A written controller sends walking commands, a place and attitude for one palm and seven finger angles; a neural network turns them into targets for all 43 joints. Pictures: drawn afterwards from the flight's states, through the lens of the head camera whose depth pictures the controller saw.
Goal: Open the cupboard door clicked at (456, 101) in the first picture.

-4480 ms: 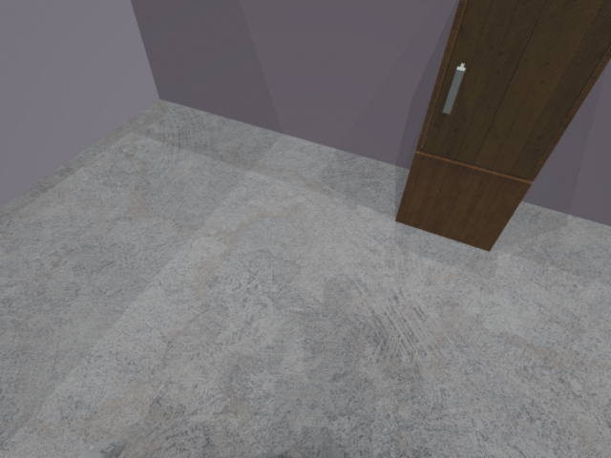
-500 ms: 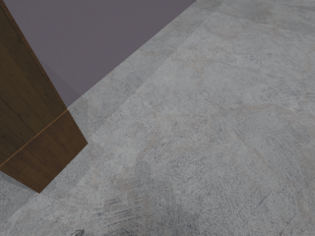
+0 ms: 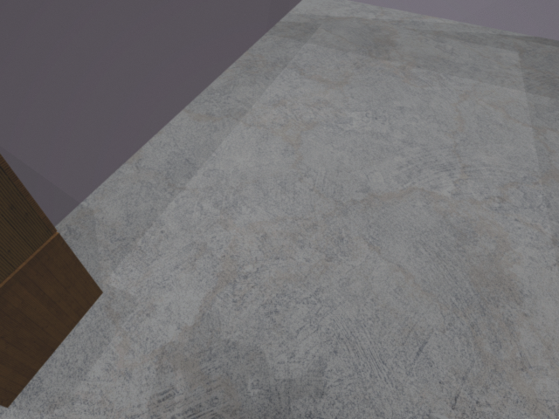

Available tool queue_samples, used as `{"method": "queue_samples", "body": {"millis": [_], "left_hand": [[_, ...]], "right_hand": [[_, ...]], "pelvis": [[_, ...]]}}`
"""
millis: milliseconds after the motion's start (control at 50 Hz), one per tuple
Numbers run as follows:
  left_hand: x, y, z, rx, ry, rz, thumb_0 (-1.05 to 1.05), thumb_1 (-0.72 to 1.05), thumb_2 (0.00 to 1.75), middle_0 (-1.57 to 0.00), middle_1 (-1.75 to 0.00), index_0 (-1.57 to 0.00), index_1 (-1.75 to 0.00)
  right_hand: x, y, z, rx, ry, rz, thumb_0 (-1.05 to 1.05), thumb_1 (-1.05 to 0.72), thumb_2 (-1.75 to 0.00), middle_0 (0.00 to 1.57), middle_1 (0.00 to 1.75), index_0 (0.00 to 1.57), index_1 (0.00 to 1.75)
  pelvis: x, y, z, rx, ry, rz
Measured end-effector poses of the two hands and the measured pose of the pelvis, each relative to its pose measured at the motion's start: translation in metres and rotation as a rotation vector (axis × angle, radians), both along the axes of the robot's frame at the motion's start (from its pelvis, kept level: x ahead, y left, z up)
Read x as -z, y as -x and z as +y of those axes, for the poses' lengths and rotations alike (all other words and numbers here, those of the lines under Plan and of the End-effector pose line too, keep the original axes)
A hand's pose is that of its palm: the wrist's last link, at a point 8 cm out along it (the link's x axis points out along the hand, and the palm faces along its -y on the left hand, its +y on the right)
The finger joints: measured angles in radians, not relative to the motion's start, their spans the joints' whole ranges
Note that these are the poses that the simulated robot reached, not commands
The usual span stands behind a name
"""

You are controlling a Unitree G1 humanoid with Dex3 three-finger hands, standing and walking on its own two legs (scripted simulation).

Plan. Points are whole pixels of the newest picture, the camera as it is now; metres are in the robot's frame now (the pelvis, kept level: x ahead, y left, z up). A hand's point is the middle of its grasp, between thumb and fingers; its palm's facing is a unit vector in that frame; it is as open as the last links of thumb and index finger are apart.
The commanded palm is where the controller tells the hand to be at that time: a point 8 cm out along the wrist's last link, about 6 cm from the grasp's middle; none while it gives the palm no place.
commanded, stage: walk to a spot facing it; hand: left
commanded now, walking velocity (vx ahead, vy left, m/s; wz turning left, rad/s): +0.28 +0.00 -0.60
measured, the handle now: out of the picture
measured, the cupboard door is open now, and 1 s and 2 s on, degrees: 0 0 0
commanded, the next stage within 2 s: turn to face it in 0.46 s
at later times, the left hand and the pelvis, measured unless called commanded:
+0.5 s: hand (237, 319) +0.32 +0.11 -0.18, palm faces -0.38 -0.91 -0.16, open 7.4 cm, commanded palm none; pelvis +0.14 -0.02 -0.01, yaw -20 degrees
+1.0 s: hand (247, 292) +0.39 +0.11 -0.19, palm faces -0.19 -0.98 -0.11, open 7.4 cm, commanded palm none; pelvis +0.24 -0.02 -0.02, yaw -12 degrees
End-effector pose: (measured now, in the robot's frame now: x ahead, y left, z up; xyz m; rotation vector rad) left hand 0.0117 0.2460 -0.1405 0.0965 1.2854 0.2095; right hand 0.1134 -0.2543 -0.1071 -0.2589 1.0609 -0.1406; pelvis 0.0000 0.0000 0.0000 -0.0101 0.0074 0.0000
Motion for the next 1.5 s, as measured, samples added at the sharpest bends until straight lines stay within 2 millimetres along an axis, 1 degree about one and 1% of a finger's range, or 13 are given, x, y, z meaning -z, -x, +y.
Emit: {"method": "queue_samples", "body": {"millis": [120, 280, 380, 500, 560, 620, 720, 800, 980, 1120, 1240, 1360, 1500], "left_hand": [[0.007, -0.025, 0.026, 0.083, 0.034, 0.080, 0.01, 0.91, 0.90, -0.20, -0.30, -0.19, -0.30], [-0.001, -0.127, 0.027, 0.222, 0.026, 0.026, 0.01, 0.91, 0.90, -0.19, -0.30, -0.19, -0.30], [0.002, -0.210, -0.007, 0.345, 0.034, -0.012, 0.00, 0.91, 0.90, -0.19, -0.30, -0.19, -0.30], [0.009, -0.323, -0.083, 0.524, 0.043, -0.115, 0.00, 0.91, 0.90, -0.19, -0.30, -0.19, -0.30], [0.014, -0.366, -0.117, 0.576, 0.036, -0.202, 0.00, 0.91, 0.90, -0.19, -0.30, -0.19, -0.30], [0.008, -0.385, -0.134, 0.596, 0.024, -0.221, 0.00, 0.91, 0.90, -0.19, -0.30, -0.19, -0.30], [-0.009, -0.394, -0.145, 0.603, 0.009, -0.207, 0.00, 0.91, 0.90, -0.19, -0.30, -0.19, -0.30], [-0.015, -0.397, -0.148, 0.568, 0.037, -0.221, 0.00, 0.91, 0.90, -0.20, -0.30, -0.20, -0.30], [0.015, -0.382, -0.099, 0.348, 0.089, -0.200, 0.00, 0.90, 0.90, -0.20, -0.30, -0.20, -0.30], [0.016, -0.333, -0.030, 0.234, 0.002, -0.003, 0.00, 0.91, 0.90, -0.20, -0.30, -0.19, -0.30], [-0.001, -0.309, 0.001, 0.159, -0.062, 0.041, 0.00, 0.91, 0.90, -0.19, -0.30, -0.19, -0.30], [-0.010, -0.309, -0.004, 0.109, -0.081, -0.012, 0.00, 0.91, 0.90, -0.19, -0.30, -0.19, -0.30], [-0.021, -0.321, -0.045, 0.083, -0.081, -0.136, 0.00, 0.91, 0.90, -0.19, -0.30, -0.19, -0.30]], "right_hand": [[-0.010, 0.019, 0.019, 0.093, 0.026, -0.008, 0.01, -0.90, -0.90, 0.20, 0.30, 0.20, 0.30], [-0.001, 0.083, 0.043, 0.288, -0.016, 0.194, 0.01, -0.90, -0.90, 0.20, 0.30, 0.20, 0.30], [0.010, 0.123, 0.061, 0.426, -0.076, 0.351, 0.01, -0.90, -0.90, 0.20, 0.30, 0.20, 0.30], [0.026, 0.149, 0.071, 0.583, -0.166, 0.524, 0.01, -0.90, -0.90, 0.20, 0.30, 0.20, 0.30], [0.042, 0.142, 0.060, 0.636, -0.202, 0.561, 0.01, -0.90, -0.90, 0.20, 0.30, 0.20, 0.30], [0.049, 0.107, 0.036, 0.646, -0.185, 0.490, 0.01, -0.90, -0.90, 0.20, 0.30, 0.20, 0.30], [0.047, 0.025, -0.003, 0.588, -0.147, 0.285, 0.01, -0.91, -0.90, 0.20, 0.29, 0.20, 0.30], [0.042, -0.026, -0.010, 0.530, -0.148, 0.184, 0.01, -0.91, -0.90, 0.20, 0.29, 0.20, 0.30], [0.034, -0.090, -0.010, 0.367, -0.072, 0.208, 0.01, -0.93, -0.90, 0.20, 0.30, 0.20, 0.30], [0.019, -0.118, 0.003, 0.284, -0.039, 0.218, 0.01, -0.91, -0.90, 0.20, 0.30, 0.20, 0.30], [0.010, -0.134, 0.002, 0.231, -0.039, 0.223, 0.01, -0.90, -0.90, 0.20, 0.30, 0.21, 0.30], [0.011, -0.149, -0.015, 0.175, -0.037, 0.207, 0.01, -0.90, -0.90, 0.20, 0.30, 0.21, 0.30], [0.024, -0.163, -0.052, 0.107, -0.045, 0.183, 0.01, -0.90, -0.90, 0.20, 0.30, 0.21, 0.30]], "pelvis": [[-0.004, -0.022, 0.021, 0.092, 0.025, -0.013], [-0.011, -0.066, 0.024, 0.196, 0.042, -0.011], [-0.005, -0.098, 0.013, 0.262, 0.035, -0.006], [0.013, -0.139, -0.015, 0.345, 0.019, 0.007], [0.028, -0.159, -0.035, 0.380, 0.000, 0.001], [0.025, -0.170, -0.042, 0.395, 0.005, -0.022], [0.010, -0.190, -0.047, 0.392, 0.009, -0.027], [0.006, -0.207, -0.047, 0.353, 0.017, -0.028], [0.017, -0.236, -0.028, 0.217, 0.048, -0.019], [0.005, -0.242, -0.012, 0.170, 0.038, 0.015], [-0.006, -0.245, -0.012, 0.120, 0.039, 0.030], [-0.007, -0.241, -0.024, 0.055, 0.028, 0.022], [-0.002, -0.227, -0.052, -0.033, 0.005, 0.015]]}}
